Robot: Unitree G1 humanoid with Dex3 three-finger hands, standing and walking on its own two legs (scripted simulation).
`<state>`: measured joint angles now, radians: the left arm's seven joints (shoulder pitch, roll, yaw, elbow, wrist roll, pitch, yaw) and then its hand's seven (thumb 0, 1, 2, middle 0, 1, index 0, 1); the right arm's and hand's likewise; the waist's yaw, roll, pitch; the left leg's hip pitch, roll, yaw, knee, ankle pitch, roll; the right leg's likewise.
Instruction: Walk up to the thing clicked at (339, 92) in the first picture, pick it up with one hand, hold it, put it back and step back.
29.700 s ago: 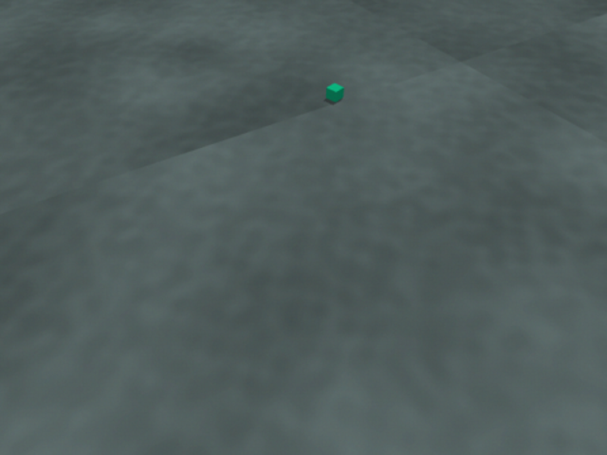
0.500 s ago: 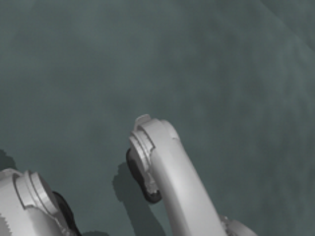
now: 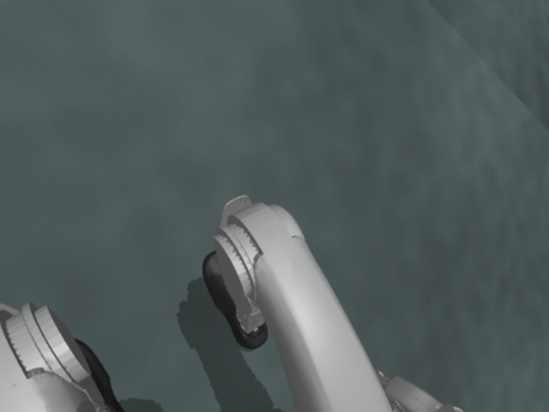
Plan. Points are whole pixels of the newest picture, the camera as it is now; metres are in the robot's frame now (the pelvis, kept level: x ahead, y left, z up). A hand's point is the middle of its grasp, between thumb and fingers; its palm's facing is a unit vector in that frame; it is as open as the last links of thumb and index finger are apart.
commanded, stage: rest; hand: left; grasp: from above
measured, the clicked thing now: out of the picture +0.45 +0.34 -0.29
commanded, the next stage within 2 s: open in 0.24 s
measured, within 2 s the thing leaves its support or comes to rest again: neither
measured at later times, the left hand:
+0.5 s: hand out of the picture +0.44 +0.32 -0.25, palm faces -0.08 -0.45 -0.89, open 10.3 cm
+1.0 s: hand out of the picture +0.45 +0.33 -0.25, palm faces -0.08 -0.45 -0.89, open 12.5 cm
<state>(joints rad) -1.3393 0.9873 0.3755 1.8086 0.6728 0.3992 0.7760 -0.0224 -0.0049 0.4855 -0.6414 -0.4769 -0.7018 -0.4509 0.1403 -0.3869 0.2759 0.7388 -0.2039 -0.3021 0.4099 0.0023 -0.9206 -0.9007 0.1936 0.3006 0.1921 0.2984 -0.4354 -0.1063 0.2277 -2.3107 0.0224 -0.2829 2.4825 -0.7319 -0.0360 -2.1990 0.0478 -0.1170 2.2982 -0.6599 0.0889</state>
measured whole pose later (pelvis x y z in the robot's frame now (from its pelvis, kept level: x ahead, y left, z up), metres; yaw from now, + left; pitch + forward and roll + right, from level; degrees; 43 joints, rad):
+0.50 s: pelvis -0.01 +0.00 +0.00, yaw -1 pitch +29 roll -15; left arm -1.34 1.04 0.36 1.82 0.62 0.39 0.80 -0.02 0.03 0.49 -0.58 -0.51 -0.64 -0.49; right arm 0.15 -0.40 0.33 0.71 -0.20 -0.30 0.42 0.00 -0.91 -0.90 0.19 0.30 0.19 0.30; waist -0.46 -0.13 0.26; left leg -2.30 0.02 -0.31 2.49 -0.72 -0.04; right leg -2.18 0.05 -0.14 2.28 -0.64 0.09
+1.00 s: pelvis -0.01 +0.00 +0.00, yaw -1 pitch +29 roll -16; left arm -1.34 1.07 0.33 1.80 0.62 0.39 0.79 0.00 -0.24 0.78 -0.34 -0.74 -0.33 -0.76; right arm 0.16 -0.40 0.34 0.70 -0.19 -0.32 0.40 0.00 -0.91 -0.90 0.19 0.30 0.19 0.30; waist -0.47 -0.13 0.27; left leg -2.29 0.02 -0.32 2.48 -0.73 -0.04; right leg -2.16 0.05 -0.15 2.27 -0.64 0.09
